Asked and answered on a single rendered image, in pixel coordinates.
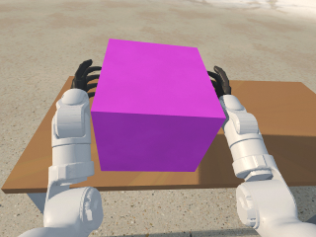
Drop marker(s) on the robot right forearm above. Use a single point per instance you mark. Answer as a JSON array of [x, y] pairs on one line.
[[252, 162]]

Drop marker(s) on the table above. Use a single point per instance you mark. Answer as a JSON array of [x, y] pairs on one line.
[[286, 115]]

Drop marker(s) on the robot right hand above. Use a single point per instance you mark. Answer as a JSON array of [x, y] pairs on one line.
[[221, 85]]

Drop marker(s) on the left robot upper arm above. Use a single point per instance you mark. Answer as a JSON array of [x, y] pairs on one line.
[[74, 212]]

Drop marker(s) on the right robot upper arm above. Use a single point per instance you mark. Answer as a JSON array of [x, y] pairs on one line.
[[268, 207]]

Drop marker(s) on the robot left forearm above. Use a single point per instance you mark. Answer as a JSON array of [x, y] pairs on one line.
[[71, 143]]

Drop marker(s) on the robot left hand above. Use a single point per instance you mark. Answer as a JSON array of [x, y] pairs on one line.
[[81, 79]]

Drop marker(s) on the carton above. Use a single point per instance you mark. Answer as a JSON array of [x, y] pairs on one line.
[[154, 109]]

